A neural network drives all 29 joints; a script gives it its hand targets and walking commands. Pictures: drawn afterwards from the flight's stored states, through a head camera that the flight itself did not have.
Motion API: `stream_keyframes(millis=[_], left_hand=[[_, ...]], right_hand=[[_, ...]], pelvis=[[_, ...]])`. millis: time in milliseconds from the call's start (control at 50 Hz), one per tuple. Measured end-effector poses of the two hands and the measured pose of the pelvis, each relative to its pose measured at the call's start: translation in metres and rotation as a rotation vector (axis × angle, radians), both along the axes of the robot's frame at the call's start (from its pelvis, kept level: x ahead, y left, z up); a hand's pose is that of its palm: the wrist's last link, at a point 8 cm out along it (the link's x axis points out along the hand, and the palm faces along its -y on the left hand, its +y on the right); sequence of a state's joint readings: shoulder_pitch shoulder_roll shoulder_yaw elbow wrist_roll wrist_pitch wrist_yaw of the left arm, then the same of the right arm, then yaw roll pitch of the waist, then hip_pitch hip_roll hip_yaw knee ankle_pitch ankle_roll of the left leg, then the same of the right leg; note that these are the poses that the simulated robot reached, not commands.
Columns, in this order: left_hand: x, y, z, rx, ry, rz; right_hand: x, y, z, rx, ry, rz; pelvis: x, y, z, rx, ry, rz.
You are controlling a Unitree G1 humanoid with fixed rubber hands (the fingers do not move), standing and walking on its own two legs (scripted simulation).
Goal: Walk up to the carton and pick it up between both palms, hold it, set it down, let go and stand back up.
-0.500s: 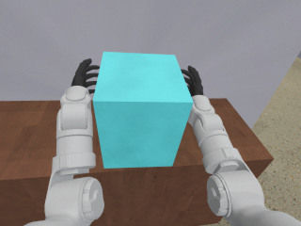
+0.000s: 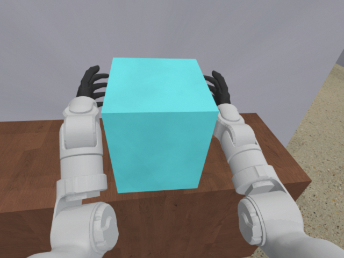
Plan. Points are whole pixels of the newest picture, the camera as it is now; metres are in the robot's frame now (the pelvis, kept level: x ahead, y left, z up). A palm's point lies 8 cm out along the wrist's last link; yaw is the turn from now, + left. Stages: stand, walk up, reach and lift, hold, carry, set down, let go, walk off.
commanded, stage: reach and lift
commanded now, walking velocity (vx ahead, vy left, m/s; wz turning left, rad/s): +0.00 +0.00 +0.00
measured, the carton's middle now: (157, 125) +0.39 -0.01 +0.16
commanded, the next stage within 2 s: hold in 0.62 s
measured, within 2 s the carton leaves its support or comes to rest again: neither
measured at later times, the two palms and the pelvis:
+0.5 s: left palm (85, 94) +0.37 +0.14 +0.26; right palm (222, 98) +0.37 -0.15 +0.24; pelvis +0.00 +0.00 +0.00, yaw +0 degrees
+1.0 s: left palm (80, 86) +0.36 +0.14 +0.28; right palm (227, 86) +0.37 -0.15 +0.28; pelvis +0.00 -0.01 +0.00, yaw +0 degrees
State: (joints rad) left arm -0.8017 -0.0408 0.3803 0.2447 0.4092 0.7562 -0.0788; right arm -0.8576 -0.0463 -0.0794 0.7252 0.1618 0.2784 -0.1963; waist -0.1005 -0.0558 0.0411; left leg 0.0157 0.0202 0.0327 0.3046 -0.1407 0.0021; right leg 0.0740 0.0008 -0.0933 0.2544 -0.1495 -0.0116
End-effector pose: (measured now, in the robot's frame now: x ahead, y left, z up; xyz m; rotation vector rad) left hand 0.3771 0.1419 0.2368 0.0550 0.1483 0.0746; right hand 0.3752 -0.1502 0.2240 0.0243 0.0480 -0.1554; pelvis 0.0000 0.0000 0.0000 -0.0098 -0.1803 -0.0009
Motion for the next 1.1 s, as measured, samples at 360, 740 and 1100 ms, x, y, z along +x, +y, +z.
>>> stream_keyframes(millis=[360,740,1100], left_hand=[[-0.003,0.001,0.012,0.003,-0.022,-0.003],[-0.016,0.007,0.034,-0.020,-0.053,0.017],[-0.015,-0.002,0.048,-0.016,-0.018,0.012]], right_hand=[[-0.002,0.000,0.015,0.011,-0.020,0.004],[-0.008,0.006,0.047,0.006,-0.047,0.025],[-0.008,-0.003,0.058,0.014,-0.008,0.023]], pelvis=[[0.003,-0.002,0.000,-0.003,-0.007,0.006],[0.002,-0.005,0.000,-0.002,-0.004,0.004],[-0.001,-0.011,0.000,0.007,0.021,-0.004]])
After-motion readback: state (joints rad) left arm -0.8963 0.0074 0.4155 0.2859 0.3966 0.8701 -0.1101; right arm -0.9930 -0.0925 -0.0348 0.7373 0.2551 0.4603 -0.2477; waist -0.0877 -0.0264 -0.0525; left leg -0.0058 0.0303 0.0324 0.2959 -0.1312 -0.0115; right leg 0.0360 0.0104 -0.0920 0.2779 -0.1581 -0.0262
